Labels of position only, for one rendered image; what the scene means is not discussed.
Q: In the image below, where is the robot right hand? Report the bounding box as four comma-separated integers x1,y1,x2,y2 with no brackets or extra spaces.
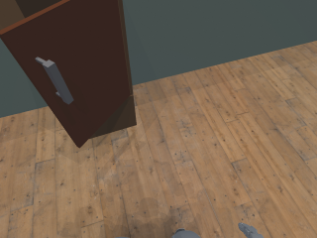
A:
238,222,264,238

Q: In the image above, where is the right robot shin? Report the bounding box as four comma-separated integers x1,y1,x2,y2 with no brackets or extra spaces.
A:
174,228,185,234

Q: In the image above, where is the cupboard door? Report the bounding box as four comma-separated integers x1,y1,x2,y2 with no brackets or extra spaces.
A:
0,0,131,149

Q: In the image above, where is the handle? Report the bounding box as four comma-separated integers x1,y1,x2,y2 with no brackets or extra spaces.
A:
35,57,74,105

